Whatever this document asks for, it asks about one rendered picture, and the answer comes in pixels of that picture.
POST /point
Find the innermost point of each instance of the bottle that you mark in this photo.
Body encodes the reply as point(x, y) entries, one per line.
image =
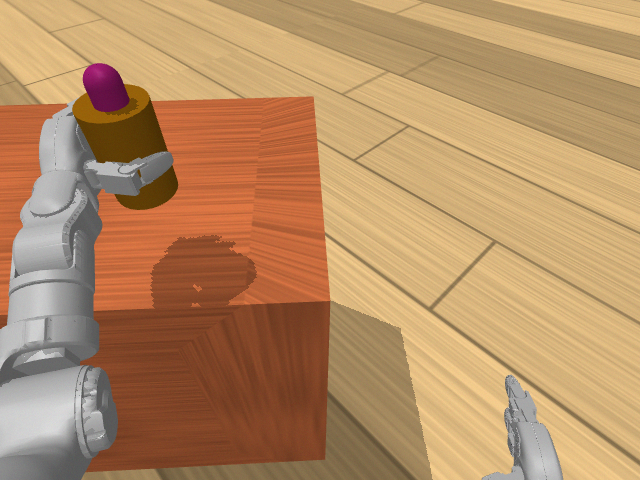
point(119, 123)

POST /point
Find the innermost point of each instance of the left robot arm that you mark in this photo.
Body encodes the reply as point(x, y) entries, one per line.
point(55, 415)

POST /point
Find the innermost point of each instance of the right robot hand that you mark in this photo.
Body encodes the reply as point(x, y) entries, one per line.
point(529, 441)

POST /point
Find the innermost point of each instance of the left robot hand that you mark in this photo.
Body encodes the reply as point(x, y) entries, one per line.
point(63, 146)

